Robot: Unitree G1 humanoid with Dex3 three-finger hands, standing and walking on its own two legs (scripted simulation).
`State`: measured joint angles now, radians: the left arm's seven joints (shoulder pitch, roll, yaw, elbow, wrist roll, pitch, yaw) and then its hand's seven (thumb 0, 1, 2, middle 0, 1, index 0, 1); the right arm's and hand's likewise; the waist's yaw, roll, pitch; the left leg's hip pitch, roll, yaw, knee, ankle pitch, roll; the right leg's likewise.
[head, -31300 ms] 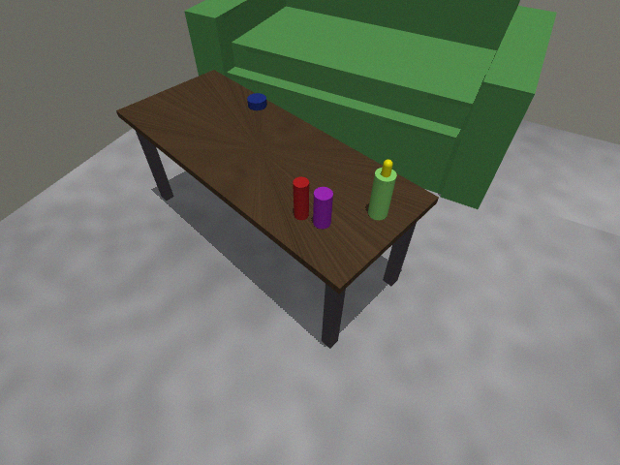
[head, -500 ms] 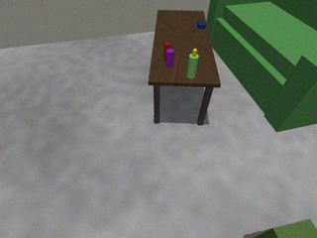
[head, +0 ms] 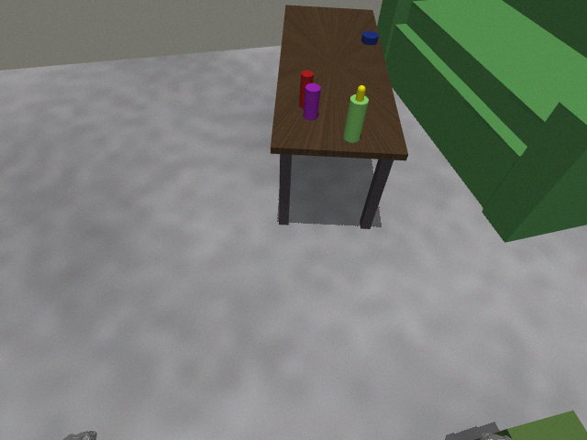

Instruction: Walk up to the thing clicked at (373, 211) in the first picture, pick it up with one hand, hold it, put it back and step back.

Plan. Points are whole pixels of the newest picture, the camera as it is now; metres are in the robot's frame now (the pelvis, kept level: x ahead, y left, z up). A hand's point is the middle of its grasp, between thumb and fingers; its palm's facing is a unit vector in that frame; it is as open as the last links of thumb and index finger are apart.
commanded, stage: step back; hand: right
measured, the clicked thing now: (356, 113) +1.06 -0.21 -0.22
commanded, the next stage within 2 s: stand in 0.26 s
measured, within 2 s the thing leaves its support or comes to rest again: neither
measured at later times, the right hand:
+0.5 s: hand out of the picture +0.11 -0.27 -0.14, palm faces -0.01 +0.94 -0.34, open 7.4 cm
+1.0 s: hand out of the picture +0.06 -0.27 -0.14, palm faces -0.03 +0.95 -0.32, open 7.4 cm
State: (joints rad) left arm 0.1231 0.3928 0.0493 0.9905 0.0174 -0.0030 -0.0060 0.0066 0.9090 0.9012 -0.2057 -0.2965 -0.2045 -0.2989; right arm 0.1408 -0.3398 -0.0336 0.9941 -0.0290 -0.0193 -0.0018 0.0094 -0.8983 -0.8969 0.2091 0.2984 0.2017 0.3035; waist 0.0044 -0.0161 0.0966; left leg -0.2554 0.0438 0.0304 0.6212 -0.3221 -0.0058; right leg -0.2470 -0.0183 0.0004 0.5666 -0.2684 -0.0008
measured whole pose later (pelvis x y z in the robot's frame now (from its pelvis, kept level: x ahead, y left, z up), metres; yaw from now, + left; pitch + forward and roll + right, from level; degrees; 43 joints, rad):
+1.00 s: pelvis -0.01 -0.02 +0.02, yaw +0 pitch -3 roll +0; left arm 0.11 0.35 0.00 1.15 0.01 -0.01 -0.02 0.01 0.91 0.90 -0.21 -0.30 -0.21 -0.30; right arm 0.12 -0.35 -0.01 1.15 -0.02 -0.01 0.02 0.01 -0.90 -0.90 0.21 0.30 0.20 0.30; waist 0.00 0.01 0.06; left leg -0.12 0.05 0.02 0.33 -0.16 -0.03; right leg -0.14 -0.01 -0.01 0.34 -0.15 0.01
